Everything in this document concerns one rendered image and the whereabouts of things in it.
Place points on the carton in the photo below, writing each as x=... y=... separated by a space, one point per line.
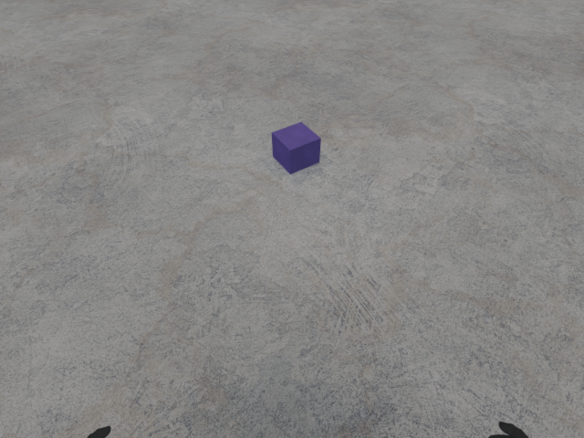
x=296 y=147

